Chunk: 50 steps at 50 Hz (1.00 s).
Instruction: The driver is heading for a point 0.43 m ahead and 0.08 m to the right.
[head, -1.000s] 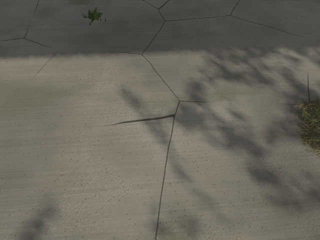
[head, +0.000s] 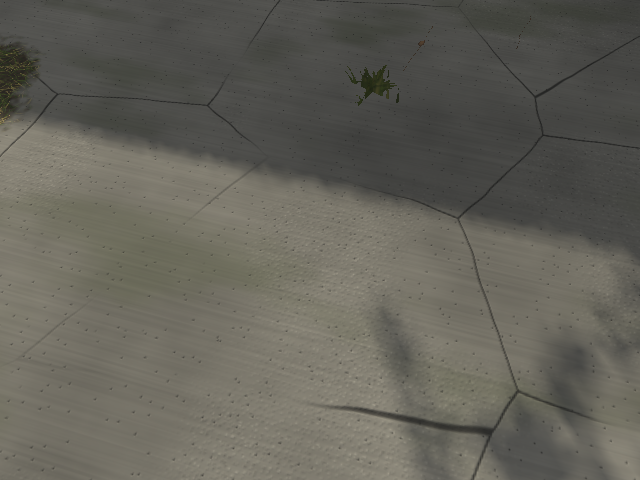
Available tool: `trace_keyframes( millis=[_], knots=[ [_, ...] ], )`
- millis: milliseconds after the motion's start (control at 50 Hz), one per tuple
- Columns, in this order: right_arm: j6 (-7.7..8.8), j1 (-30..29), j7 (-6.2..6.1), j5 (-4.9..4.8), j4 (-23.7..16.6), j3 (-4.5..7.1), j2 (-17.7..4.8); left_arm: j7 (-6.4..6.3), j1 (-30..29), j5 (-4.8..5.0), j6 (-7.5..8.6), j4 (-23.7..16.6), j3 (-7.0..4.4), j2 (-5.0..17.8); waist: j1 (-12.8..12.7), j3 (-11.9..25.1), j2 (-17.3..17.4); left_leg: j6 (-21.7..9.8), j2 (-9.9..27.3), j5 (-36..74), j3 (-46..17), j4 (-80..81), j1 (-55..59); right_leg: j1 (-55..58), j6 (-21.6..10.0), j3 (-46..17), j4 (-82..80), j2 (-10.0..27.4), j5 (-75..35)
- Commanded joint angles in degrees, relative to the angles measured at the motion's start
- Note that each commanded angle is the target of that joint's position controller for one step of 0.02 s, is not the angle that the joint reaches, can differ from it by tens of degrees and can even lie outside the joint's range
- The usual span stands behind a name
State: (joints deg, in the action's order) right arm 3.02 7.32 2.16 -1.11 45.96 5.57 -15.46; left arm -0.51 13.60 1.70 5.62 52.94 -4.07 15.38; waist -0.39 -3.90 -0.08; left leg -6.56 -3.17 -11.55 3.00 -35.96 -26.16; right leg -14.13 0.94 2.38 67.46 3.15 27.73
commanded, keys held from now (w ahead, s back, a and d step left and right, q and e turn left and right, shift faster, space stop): w+q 0.02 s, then w+e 0.34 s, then no key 0.64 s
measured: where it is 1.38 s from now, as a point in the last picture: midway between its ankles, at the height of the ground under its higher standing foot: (340, 475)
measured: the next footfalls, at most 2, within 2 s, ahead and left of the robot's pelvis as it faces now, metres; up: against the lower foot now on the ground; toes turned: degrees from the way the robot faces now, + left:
right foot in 0.46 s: +0.46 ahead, -0.14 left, +0.00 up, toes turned -7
left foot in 0.84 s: +0.51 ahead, +0.10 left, +0.00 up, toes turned -6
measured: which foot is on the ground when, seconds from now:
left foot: down 0.00-0.46, up 0.48-0.82, down 0.84-1.00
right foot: up 0.00-0.44, down 0.46-1.00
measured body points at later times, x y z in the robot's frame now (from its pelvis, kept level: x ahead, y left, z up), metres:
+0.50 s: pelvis +0.30 -0.04 +0.00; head +0.34 -0.04 +0.45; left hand +0.50 +0.19 -0.11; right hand +0.31 -0.32 -0.13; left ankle +0.10 +0.07 -0.67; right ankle +0.42 -0.14 -0.72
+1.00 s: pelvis +0.43 -0.02 +0.02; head +0.44 -0.01 +0.46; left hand +0.57 +0.21 -0.12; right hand +0.49 -0.30 -0.11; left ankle +0.47 +0.11 -0.72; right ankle +0.42 -0.14 -0.72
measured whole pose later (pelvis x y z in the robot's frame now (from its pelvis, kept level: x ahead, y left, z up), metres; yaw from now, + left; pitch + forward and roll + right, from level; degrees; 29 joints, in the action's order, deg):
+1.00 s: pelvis +0.43 -0.02 +0.02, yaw -6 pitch +0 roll -1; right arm 1.1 11.3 -1.6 0.7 53.3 2.7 -13.0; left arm -0.4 8.1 -0.9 0.3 53.4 -1.1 12.9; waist -0.2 -0.1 -1.0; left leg 1.8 2.5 -14.1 -1.1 -30.8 -17.1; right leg -14.1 -0.7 0.9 28.8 -1.3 15.2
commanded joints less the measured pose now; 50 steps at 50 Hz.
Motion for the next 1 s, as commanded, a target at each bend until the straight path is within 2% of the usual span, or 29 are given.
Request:
trace_keyframes(
  millis=[20,40,60,140,220,260,340,380,420,440,460,480,500,520,540,560,580,620,660,720,780,820,840,860,880,900,920,960,1000],
  knots=[
    [1.26,7.56,-0.60,0.18,-1.97,1.60,-6.71,0.09,-5.34,-0.60,3.94,-6.77,-1.04,6.67,2.85,9.66,0.31,-11.93,16.46,6.41,-29.76,19.78,29.80,-28.91,-2.17,-7.09,3.99,2.82,-6.25],
    [1.35,4.52,-0.90,0.83,-2.96,0.75,-4.55,0.14,-2.95,-0.94,3.00,-5.72,-1.57,7.42,0.46,8.93,0.71,-11.00,15.52,11.72,-24.95,20.79,23.94,-24.05,-1.88,-7.10,0.96,4.78,-8.52],
    [1.42,3.79,-1.12,1.21,-3.22,0.39,-3.97,0.31,-1.38,-0.95,1.94,-5.00,-1.69,7.10,-0.56,8.52,0.90,-10.58,15.02,14.51,-22.66,22.01,20.63,-21.17,-1.44,-6.65,-1.17,5.51,-9.51],
    [2.24,7.57,-2.13,1.17,-1.12,0.74,-6.90,0.17,-4.94,-1.56,-0.34,-5.69,-0.87,4.24,0.24,4.71,1.74,-9.44,13.86,22.92,-13.84,25.78,16.29,-23.45,0.57,-4.48,-11.13,6.24,-18.77],
    [2.50,8.99,-2.60,1.35,0.09,0.28,-6.81,1.01,-10.43,-0.97,-0.18,-6.81,-0.26,3.48,2.84,2.68,2.86,-5.11,11.05,18.76,-6.29,27.66,17.55,-22.90,-0.73,-2.99,-25.61,4.48,-35.20],
    [2.76,10.21,-2.60,1.43,1.05,0.25,-7.25,1.55,-13.60,-0.55,-0.06,-7.69,0.15,3.06,4.37,1.31,3.02,-4.10,11.81,15.87,-4.82,28.87,19.19,-22.21,-1.52,-2.15,-30.45,3.17,-39.01],
    [2.04,12.50,-2.72,1.42,3.10,0.31,-7.42,2.99,-17.50,-0.15,0.17,-9.94,0.58,3.20,5.77,-0.91,2.59,-3.36,15.31,20.69,-2.54,26.42,29.70,-27.20,-3.51,-2.44,-35.40,1.01,-34.82],
    [1.09,11.90,-3.09,1.30,3.33,0.27,-7.55,3.98,-17.53,-0.61,0.45,-10.86,0.62,3.32,4.67,-0.60,2.99,-2.47,16.25,33.35,-1.45,21.58,33.17,-26.43,-4.95,-0.81,-36.99,-0.74,-29.11],
    [0.20,10.83,-3.81,1.25,3.06,0.26,-8.65,4.23,-10.77,-1.56,0.60,-9.64,-0.42,5.51,0.86,4.91,6.11,-0.93,15.48,56.37,-1.25,11.50,34.66,-16.51,-6.54,2.39,-36.96,-5.10,-24.61],
    [-0.22,9.38,-4.00,1.15,2.81,0.10,-9.13,4.03,-2.70,-1.75,0.80,-7.49,-1.49,7.61,-3.63,9.13,5.82,0.78,13.47,59.60,0.04,1.56,32.87,-6.38,-7.83,3.04,-40.41,-6.93,-29.27],
    [0.17,9.57,-4.09,1.53,1.98,-0.35,-8.86,3.30,4.17,-2.45,0.75,-6.28,-2.43,10.99,-6.58,15.07,2.77,3.26,11.24,46.31,1.06,-11.77,22.43,10.00,-10.79,-4.05,-39.12,-0.89,-46.75],
    [1.43,17.74,-2.90,2.66,1.61,-2.47,-2.08,2.63,7.78,-3.64,0.22,-5.59,-2.89,15.70,-2.46,25.02,-12.13,8.30,1.09,-4.38,1.23,-38.27,-1.65,35.10,-23.31,-27.98,-34.72,17.89,-69.57],
    [2.44,19.53,-2.05,1.11,4.60,-2.26,-5.07,2.42,10.89,-2.66,-0.38,-4.89,-1.54,10.57,-5.33,35.52,-9.05,8.55,-1.49,-27.29,-10.06,-47.36,-6.74,41.80,-26.96,-37.90,-37.97,21.37,-72.73],
    [2.67,13.35,-1.65,-1.12,2.90,-1.22,-8.57,2.18,6.66,-2.02,-1.06,-6.00,-1.23,9.69,-6.07,28.70,-5.86,7.88,2.68,-24.82,-11.82,-46.79,-9.98,35.36,-23.35,-28.55,-39.22,18.28,-68.00],
    [2.45,7.96,-2.02,-1.08,1.16,-1.47,-8.31,1.93,1.24,-1.39,-1.38,-7.03,-0.76,7.93,-4.90,19.78,-2.03,7.72,5.47,-21.24,-9.14,-41.75,-11.68,25.53,-20.23,-22.19,-41.51,15.53,-62.45],
    [1.79,5.60,-2.66,-0.12,1.21,-1.31,-7.60,1.81,-2.22,-1.52,-1.49,-7.33,-0.03,6.02,-3.08,13.24,1.28,8.11,6.99,-18.99,-7.52,-37.10,-10.38,15.12,-18.62,-18.47,-44.52,13.17,-58.84],
    [0.65,6.64,-3.27,0.45,1.26,-0.96,-7.29,1.69,-4.10,-2.08,-1.48,-7.23,0.44,4.99,-0.38,10.88,0.52,8.22,8.43,-17.13,-7.32,-33.23,-5.08,6.89,-17.72,-15.64,-47.04,11.42,-56.17],
    [-1.26,10.94,-4.07,0.62,2.32,-1.50,-4.07,2.00,-7.38,-3.19,-1.52,-7.17,0.39,5.31,2.77,9.51,-3.23,9.22,8.55,-14.79,-6.07,-25.21,3.10,-3.28,-17.32,-10.91,-50.18,9.07,-55.05],
    [-1.77,11.87,-4.68,0.97,2.79,-1.92,-2.88,1.72,-8.85,-3.51,-1.54,-6.83,0.11,6.11,3.57,10.80,-5.34,9.98,8.26,-10.89,-5.06,-16.57,6.48,-5.38,-16.79,-7.59,-50.55,7.88,-57.19],
    [-2.40,9.63,-4.69,1.01,3.04,-1.77,-3.94,1.04,-8.34,-3.07,-2.46,-5.86,0.05,6.59,2.37,13.34,-5.75,9.95,8.15,-1.31,-4.97,-8.68,9.44,-3.88,-15.12,-6.82,-51.46,7.62,-45.73],
    [-2.82,6.39,-4.55,1.10,2.90,-1.40,-4.51,0.74,-8.45,-2.88,-3.42,-4.83,0.68,5.60,1.60,10.48,-5.74,9.15,7.65,1.26,-4.72,-1.61,11.65,-5.22,-13.12,-8.18,-51.97,7.03,-26.06],
    [-2.52,6.02,-4.39,2.02,3.28,-1.34,-4.12,0.76,-8.19,-2.31,-3.69,-4.05,1.49,3.76,2.44,8.32,-4.74,7.85,6.76,5.49,-3.85,7.70,16.05,-6.65,-9.63,-8.25,-49.79,4.60,-14.29],
    [-2.27,5.70,-4.43,2.66,2.94,-1.19,-5.38,0.82,-6.01,-2.59,-3.63,-3.20,2.03,2.37,1.93,7.29,-2.52,6.87,9.40,10.28,-6.99,11.13,17.96,-7.40,-6.80,-7.98,-47.80,2.68,-9.90],
    [-2.11,4.67,-4.69,2.58,2.21,-0.70,-8.78,0.88,-3.11,-3.32,-3.47,-2.80,2.00,2.14,-1.06,6.22,3.26,5.00,13.45,15.96,-10.79,11.66,18.23,-8.62,-4.42,-5.62,-43.46,-1.14,-6.32],
    [-2.26,2.55,-4.68,2.03,2.97,-0.61,-9.15,0.74,0.67,-3.09,-3.56,-2.14,2.19,0.59,-4.34,6.66,10.07,2.74,14.15,6.59,-11.61,12.30,13.97,-5.60,-2.99,-2.57,-43.27,-3.79,-7.27],
    [-2.17,1.90,-4.14,1.82,3.24,-1.00,-5.84,0.40,-2.46,-3.12,-4.01,-2.06,2.13,1.94,-2.32,5.35,9.10,3.68,11.64,-3.22,-10.61,14.06,8.66,-0.92,-2.26,-1.91,-42.72,-3.42,-10.92],
    [-1.88,1.82,-3.91,2.06,3.57,-1.36,-4.58,0.12,-4.59,-2.68,-4.55,-2.30,1.67,3.56,-1.33,4.15,7.37,5.04,10.01,-4.78,-9.23,14.32,7.24,-0.17,-2.50,-2.17,-42.27,-3.00,-12.68],
    [-1.09,1.99,-3.75,1.99,4.27,-1.44,-4.95,-0.30,-4.64,-2.61,-5.32,-1.68,1.51,3.95,-0.89,4.16,5.92,6.11,8.65,1.47,-7.62,12.61,9.34,-0.44,-2.99,-3.23,-42.25,-2.12,-15.52],
    [-0.65,3.51,-3.93,1.49,5.52,-1.47,-4.87,-0.24,-4.44,-2.49,-5.21,-1.02,1.44,3.92,-0.30,5.79,4.19,5.88,8.23,8.04,-6.87,10.42,12.74,-0.13,-3.02,-3.61,-42.08,-1.61,-19.09]
  ],
)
